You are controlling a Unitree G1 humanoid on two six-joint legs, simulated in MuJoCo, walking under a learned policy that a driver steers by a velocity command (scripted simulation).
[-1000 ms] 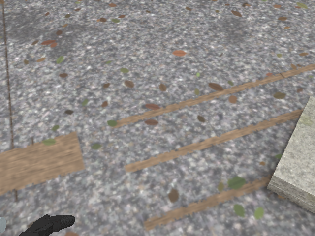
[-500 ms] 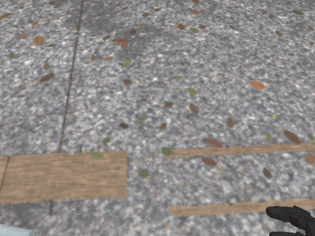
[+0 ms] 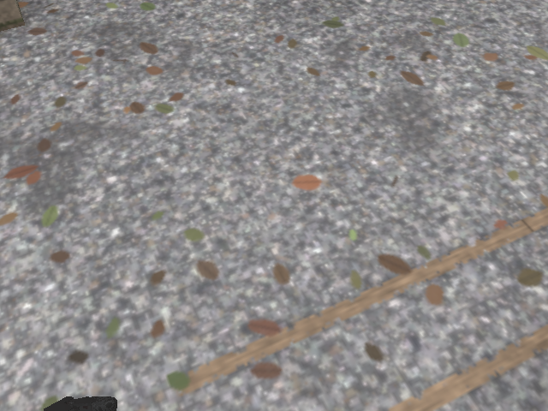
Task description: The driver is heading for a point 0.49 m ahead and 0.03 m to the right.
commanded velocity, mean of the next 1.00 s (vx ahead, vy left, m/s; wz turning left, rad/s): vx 0.33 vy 0.00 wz -0.37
